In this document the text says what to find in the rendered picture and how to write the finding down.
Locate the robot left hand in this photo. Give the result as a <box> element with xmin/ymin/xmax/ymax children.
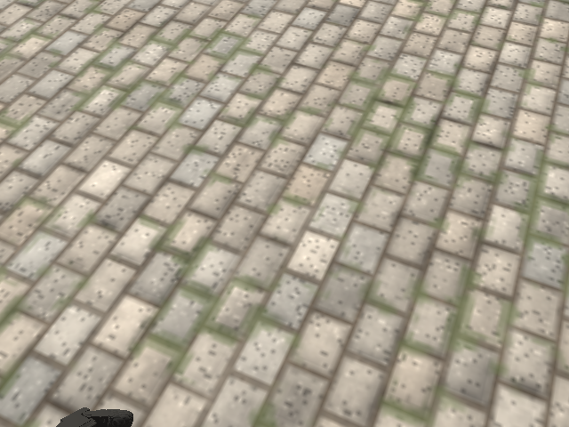
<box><xmin>56</xmin><ymin>407</ymin><xmax>133</xmax><ymax>427</ymax></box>

